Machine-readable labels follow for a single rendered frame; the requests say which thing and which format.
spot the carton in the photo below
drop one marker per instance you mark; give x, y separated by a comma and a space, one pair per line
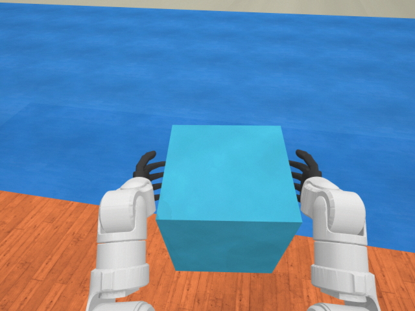
227, 200

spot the robot right hand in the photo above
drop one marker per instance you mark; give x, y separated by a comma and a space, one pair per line
309, 170

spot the left robot forearm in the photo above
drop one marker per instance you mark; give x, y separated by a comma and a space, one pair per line
121, 267

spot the right robot forearm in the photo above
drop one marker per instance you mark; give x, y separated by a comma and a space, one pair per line
340, 266

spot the robot left hand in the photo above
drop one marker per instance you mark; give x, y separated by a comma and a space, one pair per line
142, 170

